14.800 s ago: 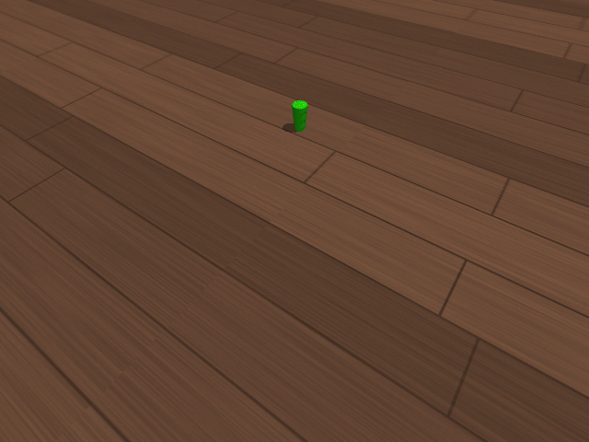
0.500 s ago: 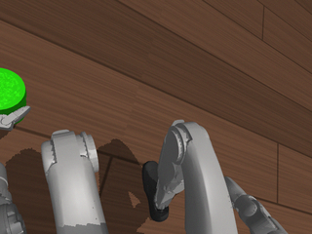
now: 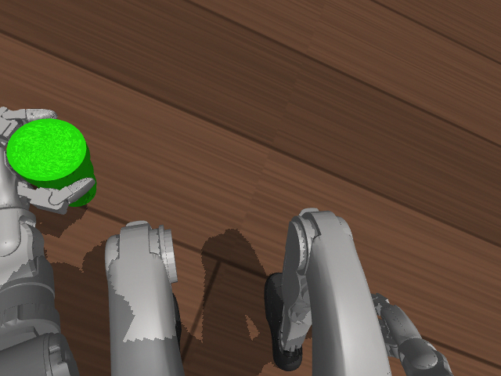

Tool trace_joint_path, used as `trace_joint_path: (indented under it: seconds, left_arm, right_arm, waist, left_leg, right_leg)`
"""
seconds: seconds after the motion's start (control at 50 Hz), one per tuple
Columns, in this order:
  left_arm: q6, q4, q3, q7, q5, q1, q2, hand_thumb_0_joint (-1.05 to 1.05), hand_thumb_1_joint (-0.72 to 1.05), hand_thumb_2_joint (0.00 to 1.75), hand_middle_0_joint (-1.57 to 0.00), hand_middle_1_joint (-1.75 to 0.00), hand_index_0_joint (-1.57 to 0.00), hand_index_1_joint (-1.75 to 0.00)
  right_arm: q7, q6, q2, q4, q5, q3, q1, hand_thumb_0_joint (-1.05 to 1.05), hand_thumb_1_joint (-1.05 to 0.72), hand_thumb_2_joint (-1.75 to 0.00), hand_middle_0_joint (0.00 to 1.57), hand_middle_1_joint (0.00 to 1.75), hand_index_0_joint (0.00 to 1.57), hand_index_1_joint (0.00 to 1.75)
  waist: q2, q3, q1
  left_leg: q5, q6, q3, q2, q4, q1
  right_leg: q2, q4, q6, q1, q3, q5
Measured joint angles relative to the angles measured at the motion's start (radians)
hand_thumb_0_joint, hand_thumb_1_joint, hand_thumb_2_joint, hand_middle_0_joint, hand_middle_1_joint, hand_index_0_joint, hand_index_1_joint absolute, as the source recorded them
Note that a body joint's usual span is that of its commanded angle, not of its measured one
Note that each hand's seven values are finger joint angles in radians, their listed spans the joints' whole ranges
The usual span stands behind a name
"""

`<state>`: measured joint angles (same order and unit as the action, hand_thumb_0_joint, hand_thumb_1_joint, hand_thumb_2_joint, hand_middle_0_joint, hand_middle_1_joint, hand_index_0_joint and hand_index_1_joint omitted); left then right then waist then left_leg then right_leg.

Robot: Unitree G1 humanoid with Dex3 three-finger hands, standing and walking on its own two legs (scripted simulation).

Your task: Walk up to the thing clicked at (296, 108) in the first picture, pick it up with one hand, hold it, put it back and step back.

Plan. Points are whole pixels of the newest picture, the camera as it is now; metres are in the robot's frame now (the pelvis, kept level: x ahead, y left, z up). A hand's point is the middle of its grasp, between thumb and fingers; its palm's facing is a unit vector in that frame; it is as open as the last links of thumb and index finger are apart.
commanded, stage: settle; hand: left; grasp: from the side
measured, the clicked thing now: (64, 172) +0.40 +0.28 -0.10
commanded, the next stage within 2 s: lift in 0.90 s
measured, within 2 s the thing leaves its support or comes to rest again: neither
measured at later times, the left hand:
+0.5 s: hand (47, 149) +0.41 +0.27 -0.01, palm faces +0.25 -0.97 -0.05, open 11.4 cm
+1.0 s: hand (44, 136) +0.42 +0.26 +0.01, palm faces +0.25 -0.97 -0.05, open 11.4 cm
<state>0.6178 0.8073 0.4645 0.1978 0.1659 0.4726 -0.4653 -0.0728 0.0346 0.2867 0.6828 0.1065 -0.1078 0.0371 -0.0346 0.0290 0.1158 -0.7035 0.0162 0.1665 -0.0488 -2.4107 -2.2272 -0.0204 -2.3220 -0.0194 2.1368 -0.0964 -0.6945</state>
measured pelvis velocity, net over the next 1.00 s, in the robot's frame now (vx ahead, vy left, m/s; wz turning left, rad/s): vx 0.00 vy -0.01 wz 0.06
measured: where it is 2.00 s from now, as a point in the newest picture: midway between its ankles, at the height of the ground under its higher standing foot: (227, 347)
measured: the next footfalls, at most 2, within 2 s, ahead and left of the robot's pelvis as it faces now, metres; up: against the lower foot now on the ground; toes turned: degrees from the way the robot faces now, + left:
none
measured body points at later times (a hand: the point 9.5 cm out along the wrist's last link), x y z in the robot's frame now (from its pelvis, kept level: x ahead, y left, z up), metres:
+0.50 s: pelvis +0.00 -0.01 +0.03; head +0.21 +0.05 +0.43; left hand +0.39 +0.32 -0.01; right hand +0.15 -0.27 -0.10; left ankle +0.08 +0.13 -0.30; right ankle +0.10 -0.12 -0.30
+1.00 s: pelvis +0.00 -0.01 +0.05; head +0.21 +0.04 +0.45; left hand +0.40 +0.32 +0.01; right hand +0.15 -0.27 -0.08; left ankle +0.08 +0.13 -0.30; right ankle +0.10 -0.12 -0.30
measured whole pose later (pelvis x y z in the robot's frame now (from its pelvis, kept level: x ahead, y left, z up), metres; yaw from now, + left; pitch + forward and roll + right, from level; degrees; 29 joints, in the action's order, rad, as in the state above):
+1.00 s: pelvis +0.00 -0.01 +0.05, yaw +3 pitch +32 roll -4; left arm 0.57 0.84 0.47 0.20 0.13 0.54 -0.38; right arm -0.04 -0.02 0.28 0.71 0.08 -0.02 0.08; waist 0.00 0.11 0.10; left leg -0.69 0.02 0.09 -0.05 -2.24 -2.12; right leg -0.03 -2.20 -0.01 2.07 -0.05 -0.69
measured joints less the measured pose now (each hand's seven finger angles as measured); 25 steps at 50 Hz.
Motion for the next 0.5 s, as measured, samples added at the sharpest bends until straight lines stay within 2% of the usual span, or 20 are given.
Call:
trace_joint_path:
  seconds: [0.3, 0.5]
  left_arm:
    - [-0.043, -0.010, 0.018, 0.020, -0.007, 0.038, 0.045, 0.01, -0.52, 1.04, -0.72, -0.96, -0.63, -0.98]
    - [-0.050, -0.011, 0.012, 0.016, -0.020, 0.028, 0.069, 0.01, -0.54, 1.07, -0.72, -0.97, -0.63, -0.99]
  right_arm:
    - [0.021, -0.023, 0.006, 0.013, -0.021, 0.060, 0.021, 0.00, -0.92, -0.90, 0.21, 0.30, 0.21, 0.30]
    - [0.029, -0.037, -0.003, 0.017, -0.029, 0.075, 0.030, 0.00, -0.92, -0.90, 0.21, 0.30, 0.21, 0.30]
  waist:
    - [0.021, 0.045, -0.010]
    - [0.025, 0.062, -0.014]
  left_leg:
    - [-0.001, 0.007, -0.034, -0.006, 0.074, 0.040]
    - [0.012, 0.007, -0.051, -0.006, 0.116, 0.063]
  right_leg:
    - [-0.003, 0.048, 0.012, -0.015, 0.023, -0.006]
    - [-0.006, 0.077, 0.014, -0.031, 0.036, 0.002]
